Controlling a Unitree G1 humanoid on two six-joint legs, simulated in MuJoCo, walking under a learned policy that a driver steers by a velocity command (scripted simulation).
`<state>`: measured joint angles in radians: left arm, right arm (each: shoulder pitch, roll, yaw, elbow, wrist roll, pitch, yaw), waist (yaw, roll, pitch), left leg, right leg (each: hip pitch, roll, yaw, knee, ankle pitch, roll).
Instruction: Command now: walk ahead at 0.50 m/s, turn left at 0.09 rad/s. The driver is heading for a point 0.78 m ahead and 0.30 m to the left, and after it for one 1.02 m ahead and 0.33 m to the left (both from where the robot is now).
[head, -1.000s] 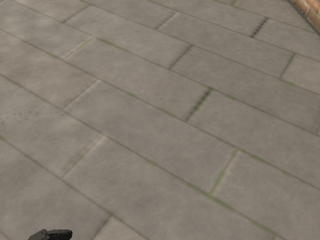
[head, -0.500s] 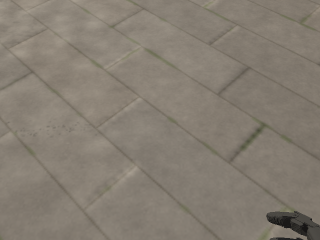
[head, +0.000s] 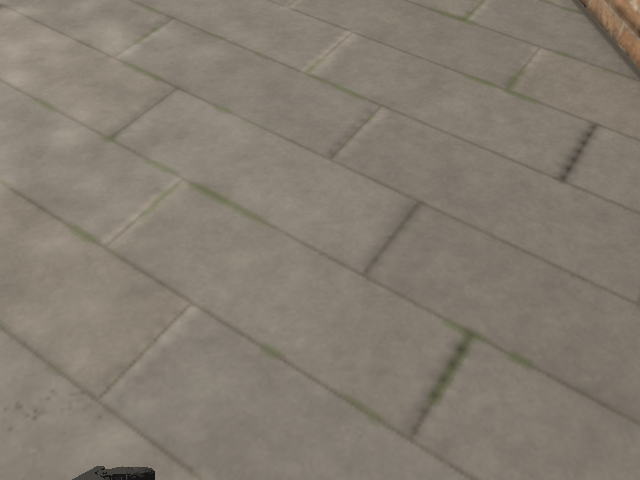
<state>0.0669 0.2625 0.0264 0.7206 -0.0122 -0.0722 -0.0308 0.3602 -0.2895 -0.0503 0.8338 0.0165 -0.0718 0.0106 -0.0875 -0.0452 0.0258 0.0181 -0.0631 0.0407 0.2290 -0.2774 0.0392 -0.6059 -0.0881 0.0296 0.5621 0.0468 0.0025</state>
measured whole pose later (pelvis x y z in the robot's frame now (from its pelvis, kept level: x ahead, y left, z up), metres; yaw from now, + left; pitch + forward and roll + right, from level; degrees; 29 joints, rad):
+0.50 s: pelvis +0.27 -0.03 +0.00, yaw +14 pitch +1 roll -3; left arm 0.30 0.28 0.07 0.87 0.00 -0.08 0.00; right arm 0.14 -0.27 -0.06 0.72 0.02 -0.02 0.03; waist 0.07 0.04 0.04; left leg -0.66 0.11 -0.01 0.70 0.01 0.02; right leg 0.06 0.02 -0.25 0.22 -0.29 -0.01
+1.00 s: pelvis +0.53 +0.09 +0.00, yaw +31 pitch +2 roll +0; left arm 0.02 0.29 0.05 0.71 0.00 -0.09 -0.02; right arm 0.34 -0.29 -0.07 0.71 0.02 -0.04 -0.01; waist -0.08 -0.04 0.04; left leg -0.12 -0.11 -0.15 0.38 -0.28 0.08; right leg -0.61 -0.05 0.10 0.57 0.04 0.06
